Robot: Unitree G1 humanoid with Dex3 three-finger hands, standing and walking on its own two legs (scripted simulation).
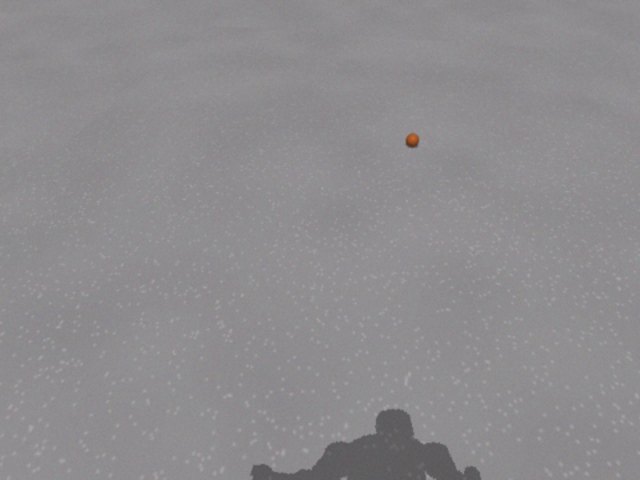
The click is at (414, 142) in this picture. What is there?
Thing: free ball
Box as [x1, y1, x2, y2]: [406, 134, 418, 146]
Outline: 409,134 406,138 406,142 408,145 413,146 418,142 418,137 415,134
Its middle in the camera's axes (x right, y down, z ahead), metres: +0.53 -0.59 +2.17
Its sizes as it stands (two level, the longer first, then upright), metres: 0.073 0.073 0.073
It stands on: the floor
